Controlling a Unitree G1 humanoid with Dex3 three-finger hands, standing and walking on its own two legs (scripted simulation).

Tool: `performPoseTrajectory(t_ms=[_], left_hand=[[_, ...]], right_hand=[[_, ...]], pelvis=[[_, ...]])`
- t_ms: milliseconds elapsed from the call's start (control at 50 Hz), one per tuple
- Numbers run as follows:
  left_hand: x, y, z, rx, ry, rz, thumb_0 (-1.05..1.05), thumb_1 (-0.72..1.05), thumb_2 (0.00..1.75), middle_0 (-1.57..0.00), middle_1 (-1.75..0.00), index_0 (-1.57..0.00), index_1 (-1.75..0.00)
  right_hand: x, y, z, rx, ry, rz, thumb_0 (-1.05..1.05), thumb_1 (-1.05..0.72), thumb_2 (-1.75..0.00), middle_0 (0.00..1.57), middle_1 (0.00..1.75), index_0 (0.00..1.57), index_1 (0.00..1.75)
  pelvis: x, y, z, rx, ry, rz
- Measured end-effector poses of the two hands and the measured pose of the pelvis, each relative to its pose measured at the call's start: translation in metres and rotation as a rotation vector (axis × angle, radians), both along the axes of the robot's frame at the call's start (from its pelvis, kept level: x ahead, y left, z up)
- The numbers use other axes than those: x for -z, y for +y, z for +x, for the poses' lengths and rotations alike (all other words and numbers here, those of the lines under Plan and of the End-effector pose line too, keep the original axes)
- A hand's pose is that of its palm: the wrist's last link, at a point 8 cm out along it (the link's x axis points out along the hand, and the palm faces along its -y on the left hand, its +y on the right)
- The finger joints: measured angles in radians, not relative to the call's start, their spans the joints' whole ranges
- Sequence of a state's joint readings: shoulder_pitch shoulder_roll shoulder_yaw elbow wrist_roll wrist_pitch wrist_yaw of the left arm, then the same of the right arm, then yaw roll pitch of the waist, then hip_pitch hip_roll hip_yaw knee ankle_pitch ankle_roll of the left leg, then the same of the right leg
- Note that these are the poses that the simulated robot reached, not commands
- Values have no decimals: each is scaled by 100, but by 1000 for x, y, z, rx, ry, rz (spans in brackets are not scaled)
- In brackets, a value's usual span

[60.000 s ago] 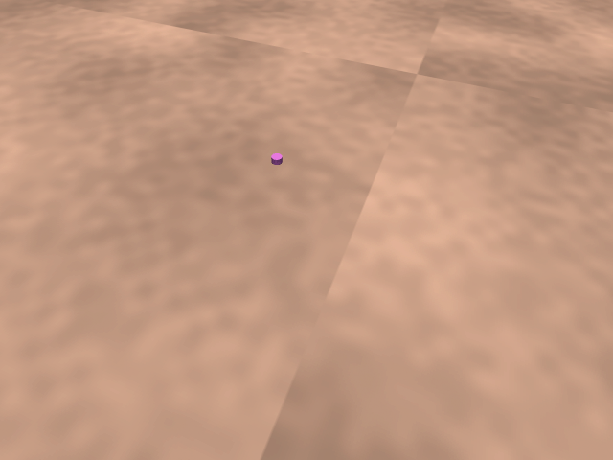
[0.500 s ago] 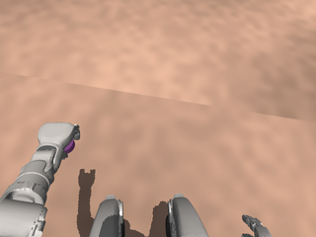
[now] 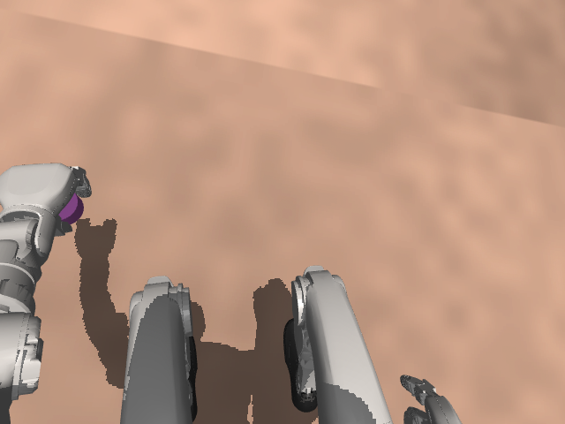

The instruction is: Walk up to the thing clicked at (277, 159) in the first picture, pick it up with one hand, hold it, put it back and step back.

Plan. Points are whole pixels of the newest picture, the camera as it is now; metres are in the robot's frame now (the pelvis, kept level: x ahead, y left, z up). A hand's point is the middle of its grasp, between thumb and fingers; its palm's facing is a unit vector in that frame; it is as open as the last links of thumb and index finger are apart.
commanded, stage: crouch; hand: left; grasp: from above
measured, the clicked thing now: (60, 206) +0.43 +0.29 -0.19
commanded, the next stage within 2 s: lower in 0.84 s
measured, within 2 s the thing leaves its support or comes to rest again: neither
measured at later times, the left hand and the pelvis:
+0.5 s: hand (68, 211) +0.44 +0.30 -0.25, palm faces -0.45 -0.05 -0.89, open 7.4 cm; pelvis -0.01 +0.00 -0.09, yaw -3 degrees
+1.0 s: hand (73, 211) +0.45 +0.31 -0.30, palm faces -0.45 -0.06 -0.89, open 7.5 cm; pelvis -0.01 +0.00 -0.14, yaw -5 degrees
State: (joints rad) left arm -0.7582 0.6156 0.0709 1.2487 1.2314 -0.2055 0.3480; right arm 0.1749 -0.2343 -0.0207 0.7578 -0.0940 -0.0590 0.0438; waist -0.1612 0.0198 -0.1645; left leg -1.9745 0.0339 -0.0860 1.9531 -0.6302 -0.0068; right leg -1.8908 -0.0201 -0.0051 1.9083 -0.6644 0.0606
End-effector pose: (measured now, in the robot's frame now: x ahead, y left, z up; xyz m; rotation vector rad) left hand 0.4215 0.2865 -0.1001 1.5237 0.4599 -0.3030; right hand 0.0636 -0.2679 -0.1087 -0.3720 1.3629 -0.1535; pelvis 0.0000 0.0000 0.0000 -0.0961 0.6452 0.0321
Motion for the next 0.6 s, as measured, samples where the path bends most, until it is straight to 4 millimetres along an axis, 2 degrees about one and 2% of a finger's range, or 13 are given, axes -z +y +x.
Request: performPoseTrajectory(t_ms=[140,240,600], left_hand=[[35,9,14,-12,-40,10,-1,29,34,-73,-58,-89,-52],[53,13,19,-28,-31,20,-1,29,34,-74,-57,-89,-52],[108,20,26,-14,-10,-6,-2,30,33,-72,-58,-88,-54]], right_hand=[[27,-13,12,-52,6,-17,1,-90,-89,20,30,21,30],[42,-18,11,-60,12,-12,1,-90,-89,20,30,21,30],[91,-15,-33,-29,122,4,1,-90,-89,20,30,21,30]], pelvis=[[33,-3,0,6,3,-13],[50,-4,-2,14,-4,-17],[106,-4,-11,38,-48,-34]])
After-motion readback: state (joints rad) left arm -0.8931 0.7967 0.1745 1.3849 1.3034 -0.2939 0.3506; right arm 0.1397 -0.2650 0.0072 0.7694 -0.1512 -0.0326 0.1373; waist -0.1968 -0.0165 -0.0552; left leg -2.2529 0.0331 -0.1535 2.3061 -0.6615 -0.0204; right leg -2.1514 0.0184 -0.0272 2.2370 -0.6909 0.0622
